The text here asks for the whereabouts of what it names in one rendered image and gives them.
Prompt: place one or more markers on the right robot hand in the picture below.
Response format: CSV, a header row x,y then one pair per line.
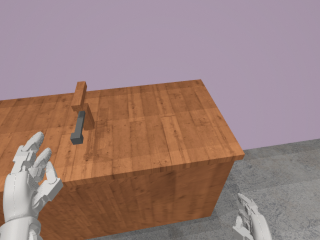
x,y
256,224

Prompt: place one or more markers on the tap lever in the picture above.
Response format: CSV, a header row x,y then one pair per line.
x,y
77,137

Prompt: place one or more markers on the left robot forearm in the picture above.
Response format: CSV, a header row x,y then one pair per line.
x,y
21,228

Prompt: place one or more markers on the counter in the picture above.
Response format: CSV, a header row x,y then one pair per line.
x,y
151,155

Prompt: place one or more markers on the left robot hand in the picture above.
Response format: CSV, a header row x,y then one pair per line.
x,y
21,185

